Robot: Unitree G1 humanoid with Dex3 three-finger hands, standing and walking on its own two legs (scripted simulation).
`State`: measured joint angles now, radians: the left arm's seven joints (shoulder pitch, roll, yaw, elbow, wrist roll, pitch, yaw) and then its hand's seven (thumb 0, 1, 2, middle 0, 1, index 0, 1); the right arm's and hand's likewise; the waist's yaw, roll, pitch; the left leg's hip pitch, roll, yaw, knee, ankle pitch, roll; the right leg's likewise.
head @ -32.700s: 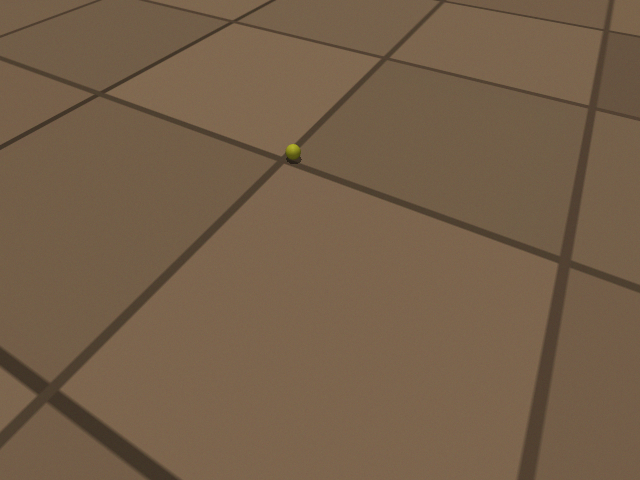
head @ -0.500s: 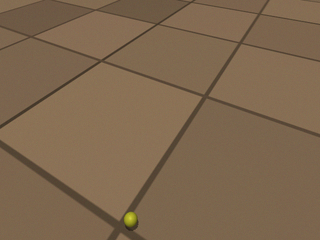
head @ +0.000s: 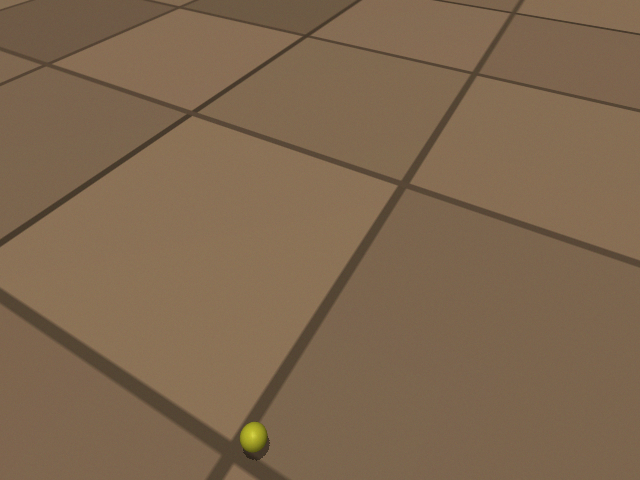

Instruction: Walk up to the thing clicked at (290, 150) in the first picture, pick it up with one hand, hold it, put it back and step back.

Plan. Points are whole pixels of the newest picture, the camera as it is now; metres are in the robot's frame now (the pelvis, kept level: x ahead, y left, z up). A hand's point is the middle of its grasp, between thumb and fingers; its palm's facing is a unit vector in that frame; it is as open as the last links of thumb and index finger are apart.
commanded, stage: stand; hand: left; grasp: from above
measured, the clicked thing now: (253, 436) +0.39 +0.20 -0.74
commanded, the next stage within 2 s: step back in 1.00 s
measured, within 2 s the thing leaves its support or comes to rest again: neither
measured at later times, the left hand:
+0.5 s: hand out of the picture +0.08 +0.24 -0.16, palm faces +0.00 -0.94 -0.34, open 7.4 cm
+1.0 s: hand out of the picture +0.08 +0.24 -0.16, palm faces -0.01 -0.94 -0.34, open 7.4 cm
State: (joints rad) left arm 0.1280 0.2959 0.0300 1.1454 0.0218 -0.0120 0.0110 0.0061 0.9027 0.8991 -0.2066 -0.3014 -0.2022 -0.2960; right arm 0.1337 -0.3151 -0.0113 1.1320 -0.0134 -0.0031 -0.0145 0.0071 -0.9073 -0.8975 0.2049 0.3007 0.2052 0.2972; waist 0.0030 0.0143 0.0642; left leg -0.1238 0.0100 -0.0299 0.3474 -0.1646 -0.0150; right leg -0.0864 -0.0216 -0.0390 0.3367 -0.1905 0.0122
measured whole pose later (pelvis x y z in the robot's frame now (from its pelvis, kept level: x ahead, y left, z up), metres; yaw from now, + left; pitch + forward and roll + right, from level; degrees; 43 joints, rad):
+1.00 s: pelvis +0.01 -0.01 +0.00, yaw +0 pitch -2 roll +0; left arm 0.12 0.33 0.02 1.14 0.02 -0.02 0.00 0.01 0.90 0.90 -0.21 -0.30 -0.20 -0.30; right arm 0.11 -0.34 0.00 1.14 -0.01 -0.01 -0.01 0.01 -0.91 -0.90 0.21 0.30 0.21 0.30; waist 0.00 0.01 0.05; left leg -0.11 0.02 -0.03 0.31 -0.16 -0.03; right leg -0.08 -0.01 -0.04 0.32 -0.19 0.00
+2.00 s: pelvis -0.19 +0.05 -0.02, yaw -3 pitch -2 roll +1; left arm 0.18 0.35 0.08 0.83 0.04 0.05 0.00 0.01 0.90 0.90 -0.21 -0.30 -0.21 -0.30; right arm 0.20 -0.42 -0.05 0.88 0.01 0.04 -0.01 0.01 -0.91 -0.90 0.21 0.30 0.21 0.30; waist 0.01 0.01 0.14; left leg -0.42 -0.10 -0.10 1.04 -0.49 -0.02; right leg -0.29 -0.02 0.01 0.59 -0.26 -0.01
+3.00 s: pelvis -0.54 +0.03 -0.02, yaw -1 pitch -2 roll -1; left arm 0.12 0.40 0.08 0.81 0.01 0.07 0.01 0.01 0.90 0.90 -0.21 -0.30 -0.20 -0.30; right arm 0.17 -0.36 -0.02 0.87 -0.03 0.03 -0.01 0.01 -0.90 -0.90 0.21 0.30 0.21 0.30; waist 0.00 -0.03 0.16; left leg -0.34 0.01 -0.03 0.61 -0.23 0.02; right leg -0.46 0.09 0.12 1.18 -0.52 0.00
